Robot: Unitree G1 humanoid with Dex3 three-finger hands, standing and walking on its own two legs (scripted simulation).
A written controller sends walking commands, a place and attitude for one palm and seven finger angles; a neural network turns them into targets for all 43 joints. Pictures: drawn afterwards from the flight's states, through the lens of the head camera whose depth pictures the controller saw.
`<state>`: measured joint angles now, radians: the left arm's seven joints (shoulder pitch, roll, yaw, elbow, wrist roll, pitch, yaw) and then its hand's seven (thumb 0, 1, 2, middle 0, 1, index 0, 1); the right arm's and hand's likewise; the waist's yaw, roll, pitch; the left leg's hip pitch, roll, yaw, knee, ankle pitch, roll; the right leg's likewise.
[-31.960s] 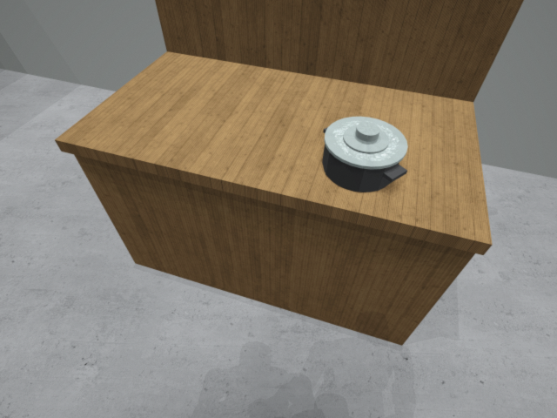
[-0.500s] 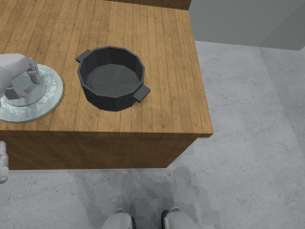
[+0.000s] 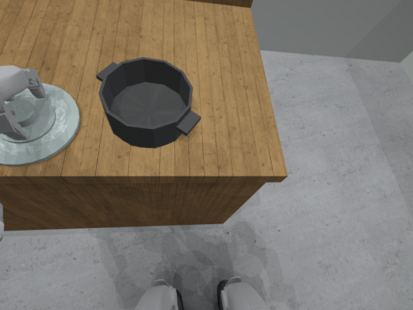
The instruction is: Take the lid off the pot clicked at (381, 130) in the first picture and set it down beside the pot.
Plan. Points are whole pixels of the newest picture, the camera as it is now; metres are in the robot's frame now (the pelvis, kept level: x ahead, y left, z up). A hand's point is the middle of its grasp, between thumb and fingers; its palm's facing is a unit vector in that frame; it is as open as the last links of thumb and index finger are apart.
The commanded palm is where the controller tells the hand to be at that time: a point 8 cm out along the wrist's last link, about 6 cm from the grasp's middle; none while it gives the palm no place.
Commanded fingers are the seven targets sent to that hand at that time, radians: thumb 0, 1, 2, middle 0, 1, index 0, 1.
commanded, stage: open the fingers wide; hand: left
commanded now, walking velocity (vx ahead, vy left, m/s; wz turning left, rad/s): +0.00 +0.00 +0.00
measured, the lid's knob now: (20, 113) +0.50 +0.33 -0.01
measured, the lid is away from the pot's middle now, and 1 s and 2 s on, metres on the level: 0.25 0.25 0.25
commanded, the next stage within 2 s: raise the empty hand in 0.10 s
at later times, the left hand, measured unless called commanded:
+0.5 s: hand out of the picture +0.48 +0.33 +0.05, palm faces -0.44 -0.11 -0.89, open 11.0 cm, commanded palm +0.52 +0.31 +0.11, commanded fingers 0.00 0.06 0.50 -0.30 -0.95 -0.30 -0.95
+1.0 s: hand out of the picture +0.48 +0.32 +0.11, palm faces -0.43 -0.10 -0.90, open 11.0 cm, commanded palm +0.52 +0.31 +0.16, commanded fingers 0.00 0.06 0.50 -0.30 -0.95 -0.30 -0.95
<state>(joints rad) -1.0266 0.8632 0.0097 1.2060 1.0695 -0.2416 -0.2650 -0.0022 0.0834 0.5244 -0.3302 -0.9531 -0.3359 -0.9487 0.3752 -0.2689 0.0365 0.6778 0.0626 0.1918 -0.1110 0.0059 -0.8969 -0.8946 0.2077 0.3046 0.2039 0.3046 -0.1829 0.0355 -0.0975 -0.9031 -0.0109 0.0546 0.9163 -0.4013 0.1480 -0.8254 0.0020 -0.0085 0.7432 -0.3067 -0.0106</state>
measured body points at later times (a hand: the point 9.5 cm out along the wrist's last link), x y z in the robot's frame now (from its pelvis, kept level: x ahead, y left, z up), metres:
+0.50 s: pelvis +0.01 +0.00 +0.01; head +0.13 +0.05 +0.44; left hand +0.50 +0.34 +0.10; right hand +0.00 -0.28 -0.09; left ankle +0.01 +0.01 -0.69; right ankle +0.03 -0.20 -0.68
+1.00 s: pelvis +0.02 -0.01 +0.02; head +0.11 +0.02 +0.46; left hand +0.50 +0.32 +0.16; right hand +0.01 -0.29 -0.08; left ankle +0.01 +0.01 -0.69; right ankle +0.03 -0.20 -0.69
